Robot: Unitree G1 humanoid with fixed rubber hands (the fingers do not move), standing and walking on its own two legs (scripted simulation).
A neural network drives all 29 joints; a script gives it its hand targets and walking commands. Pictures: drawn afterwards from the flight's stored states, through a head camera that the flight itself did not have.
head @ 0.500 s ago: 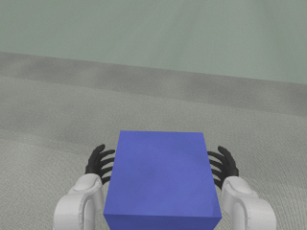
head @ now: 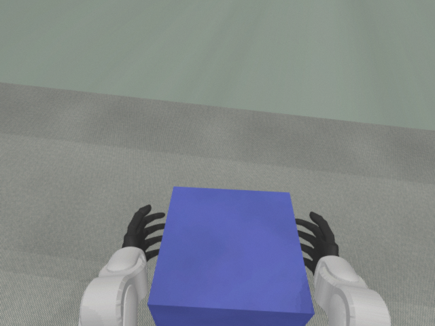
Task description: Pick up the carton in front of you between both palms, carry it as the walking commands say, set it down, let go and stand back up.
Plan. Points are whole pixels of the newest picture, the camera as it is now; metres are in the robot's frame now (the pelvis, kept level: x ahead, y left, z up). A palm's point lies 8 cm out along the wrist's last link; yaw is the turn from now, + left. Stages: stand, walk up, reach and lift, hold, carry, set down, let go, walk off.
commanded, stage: carry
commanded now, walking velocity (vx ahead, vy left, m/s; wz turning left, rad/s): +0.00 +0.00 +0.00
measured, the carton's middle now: (226, 274) +0.23 -0.01 -0.03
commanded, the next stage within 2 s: none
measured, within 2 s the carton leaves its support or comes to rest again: neither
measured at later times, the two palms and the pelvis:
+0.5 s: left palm (156, 156) +0.43 +0.14 +0.07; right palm (298, 155) +0.45 -0.16 +0.07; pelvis +0.21 -0.03 -0.02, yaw +3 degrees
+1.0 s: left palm (153, 160) +0.46 +0.16 +0.02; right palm (281, 158) +0.48 -0.14 +0.02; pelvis +0.20 -0.01 -0.02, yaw +4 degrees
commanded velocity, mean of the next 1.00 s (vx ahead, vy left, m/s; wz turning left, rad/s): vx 0.00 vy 0.00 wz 0.00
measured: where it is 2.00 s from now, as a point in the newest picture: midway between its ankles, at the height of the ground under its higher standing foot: outside the picture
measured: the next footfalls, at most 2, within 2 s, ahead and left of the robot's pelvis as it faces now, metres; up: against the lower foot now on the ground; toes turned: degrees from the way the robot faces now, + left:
right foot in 0.18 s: +0.27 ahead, -0.13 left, +0.00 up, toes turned +17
left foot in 0.34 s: +0.14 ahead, +0.09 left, +0.00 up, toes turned +7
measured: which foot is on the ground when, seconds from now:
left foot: down 0.00-0.22, up 0.24-0.32, down 0.34-1.00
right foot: up 0.00-0.16, down 0.18-1.00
